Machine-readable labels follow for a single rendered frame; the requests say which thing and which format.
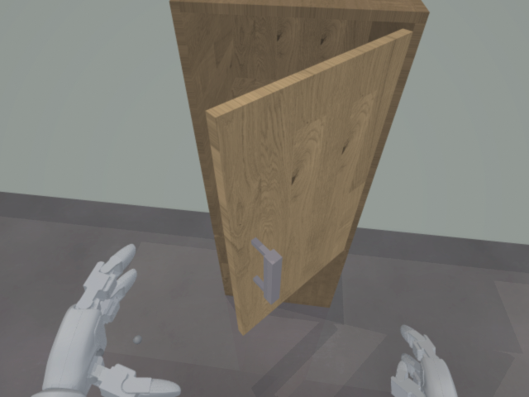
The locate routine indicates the cupboard door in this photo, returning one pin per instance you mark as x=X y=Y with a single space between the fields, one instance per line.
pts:
x=291 y=160

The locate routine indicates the handle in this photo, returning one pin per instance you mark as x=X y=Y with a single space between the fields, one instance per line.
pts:
x=272 y=272

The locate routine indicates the robot left hand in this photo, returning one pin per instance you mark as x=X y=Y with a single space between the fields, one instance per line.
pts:
x=73 y=364

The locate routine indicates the robot right hand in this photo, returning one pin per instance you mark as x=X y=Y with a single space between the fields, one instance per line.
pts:
x=431 y=377

